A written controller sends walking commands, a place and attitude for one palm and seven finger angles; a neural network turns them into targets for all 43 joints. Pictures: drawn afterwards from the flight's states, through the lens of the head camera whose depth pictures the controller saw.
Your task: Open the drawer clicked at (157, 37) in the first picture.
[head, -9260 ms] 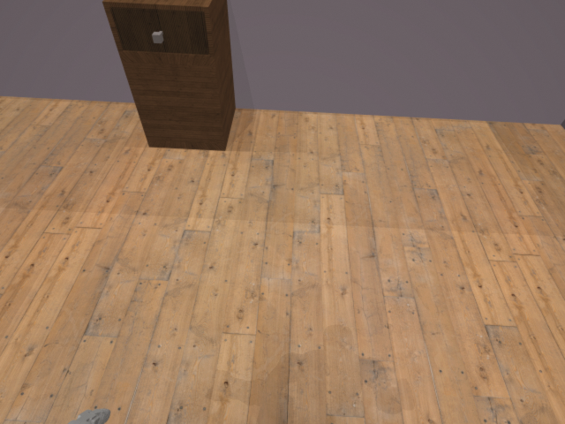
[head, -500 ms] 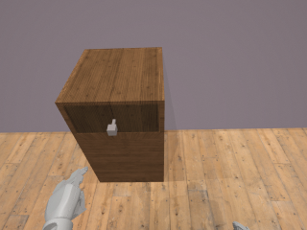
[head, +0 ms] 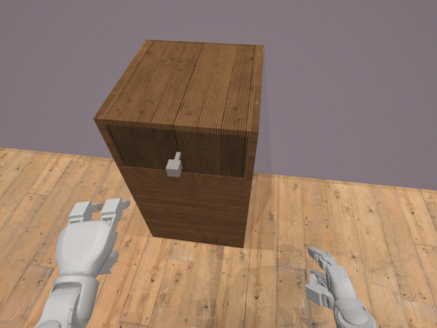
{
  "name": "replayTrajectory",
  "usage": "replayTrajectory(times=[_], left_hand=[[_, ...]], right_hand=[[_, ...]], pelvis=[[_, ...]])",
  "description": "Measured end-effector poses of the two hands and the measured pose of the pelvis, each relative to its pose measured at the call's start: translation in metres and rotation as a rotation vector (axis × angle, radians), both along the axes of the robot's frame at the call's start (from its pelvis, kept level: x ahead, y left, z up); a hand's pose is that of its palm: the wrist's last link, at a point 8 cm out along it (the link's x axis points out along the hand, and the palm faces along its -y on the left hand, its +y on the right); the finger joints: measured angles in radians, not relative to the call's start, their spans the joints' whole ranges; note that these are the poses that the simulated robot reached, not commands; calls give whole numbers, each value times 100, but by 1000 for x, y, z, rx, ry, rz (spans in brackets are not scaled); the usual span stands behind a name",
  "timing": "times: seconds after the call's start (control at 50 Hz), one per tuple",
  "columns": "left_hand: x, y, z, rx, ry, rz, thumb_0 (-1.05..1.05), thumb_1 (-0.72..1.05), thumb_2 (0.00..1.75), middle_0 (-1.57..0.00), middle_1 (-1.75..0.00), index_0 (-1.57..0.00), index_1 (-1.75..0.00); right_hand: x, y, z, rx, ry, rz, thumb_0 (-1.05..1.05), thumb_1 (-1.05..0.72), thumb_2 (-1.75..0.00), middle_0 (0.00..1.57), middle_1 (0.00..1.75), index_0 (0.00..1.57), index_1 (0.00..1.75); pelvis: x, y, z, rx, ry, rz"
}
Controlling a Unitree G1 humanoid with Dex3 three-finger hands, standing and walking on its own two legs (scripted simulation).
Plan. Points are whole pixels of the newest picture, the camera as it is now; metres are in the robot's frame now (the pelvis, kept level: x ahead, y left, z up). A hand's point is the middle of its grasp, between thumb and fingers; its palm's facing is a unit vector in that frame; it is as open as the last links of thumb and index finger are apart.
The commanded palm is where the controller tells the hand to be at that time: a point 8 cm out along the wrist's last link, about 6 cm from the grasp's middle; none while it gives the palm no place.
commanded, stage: raise the hand with hooked fingers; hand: left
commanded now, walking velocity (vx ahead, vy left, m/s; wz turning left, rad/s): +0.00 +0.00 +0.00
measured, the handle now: (175, 163) +0.53 +0.20 -0.09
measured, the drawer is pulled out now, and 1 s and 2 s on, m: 0.00 0.00 0.00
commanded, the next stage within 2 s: move the hooked fingers above the handle in 1.18 s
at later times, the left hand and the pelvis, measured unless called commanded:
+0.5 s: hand (115, 198) +0.30 +0.23 +0.07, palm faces +0.05 -0.08 -1.00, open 13.2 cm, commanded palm +0.28 +0.23 +0.13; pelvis +0.04 +0.00 +0.03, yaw +0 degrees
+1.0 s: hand (111, 176) +0.32 +0.24 +0.11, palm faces -0.02 -0.07 -1.00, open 13.8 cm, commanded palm +0.31 +0.24 +0.17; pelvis +0.03 +0.00 +0.04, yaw +0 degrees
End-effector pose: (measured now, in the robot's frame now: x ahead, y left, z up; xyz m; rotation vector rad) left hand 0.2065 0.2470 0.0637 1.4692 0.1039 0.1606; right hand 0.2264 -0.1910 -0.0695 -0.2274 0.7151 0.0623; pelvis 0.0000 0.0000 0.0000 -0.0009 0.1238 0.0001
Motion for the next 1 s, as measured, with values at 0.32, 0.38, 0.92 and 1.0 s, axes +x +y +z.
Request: replayTrajectory(times=[0.32,0.38,0.92,1.0], left_hand=[[45,-4,36,17,15,-80,0,-12,47,-29,-95,-29,-95],[56,-4,44,12,2,-74,0,-18,44,-29,-100,-29,-100],[103,-5,106,28,32,-131,0,-49,31,-31,-120,-31,-120],[98,-7,99,24,52,-165,0,-49,31,-31,-120,-31,-120]], right_hand=[[-31,-46,-15,-56,191,-109,1,-91,-90,20,30,20,30],[-25,-54,-11,-69,178,-129,1,-91,-90,20,30,20,30],[-17,-25,8,19,147,-98,1,-91,-90,20,30,20,30],[-29,-32,6,2,171,-113,1,-91,-90,20,30,20,30]], pelvis=[[31,-3,19,7,5,-8],[33,-3,21,8,0,-8],[27,-2,38,8,-74,3],[25,-1,38,7,-73,-1]])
